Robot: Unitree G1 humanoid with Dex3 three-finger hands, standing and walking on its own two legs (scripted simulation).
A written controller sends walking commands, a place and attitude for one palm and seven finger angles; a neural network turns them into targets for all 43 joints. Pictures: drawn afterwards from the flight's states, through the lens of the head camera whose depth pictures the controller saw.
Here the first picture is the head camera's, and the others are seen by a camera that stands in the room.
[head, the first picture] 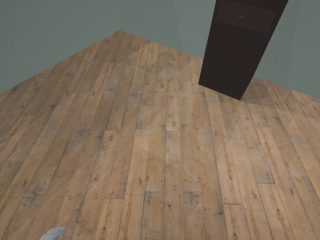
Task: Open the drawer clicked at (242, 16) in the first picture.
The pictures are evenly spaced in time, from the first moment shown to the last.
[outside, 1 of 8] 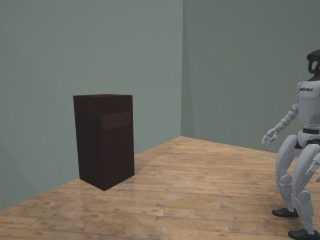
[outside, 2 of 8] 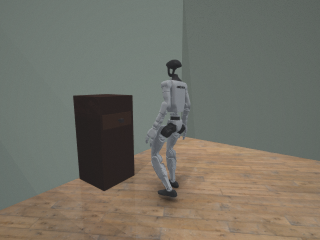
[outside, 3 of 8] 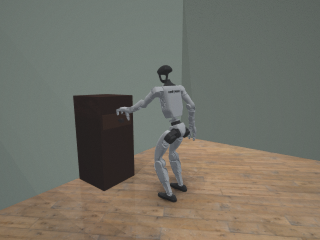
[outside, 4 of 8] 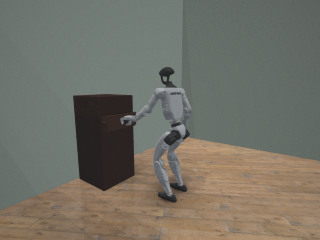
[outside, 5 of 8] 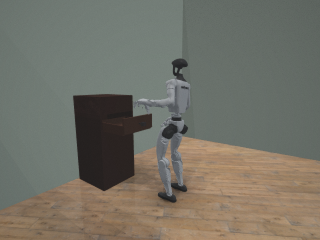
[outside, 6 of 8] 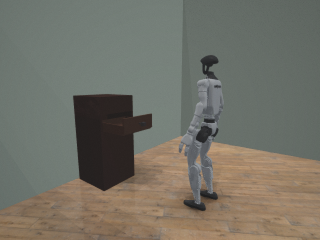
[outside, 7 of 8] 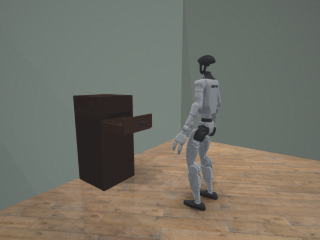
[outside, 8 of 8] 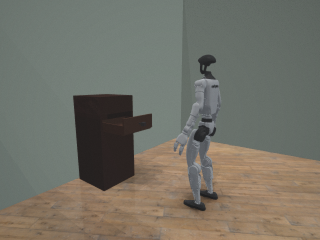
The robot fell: no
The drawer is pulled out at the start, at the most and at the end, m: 0.00 0.30 0.30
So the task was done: yes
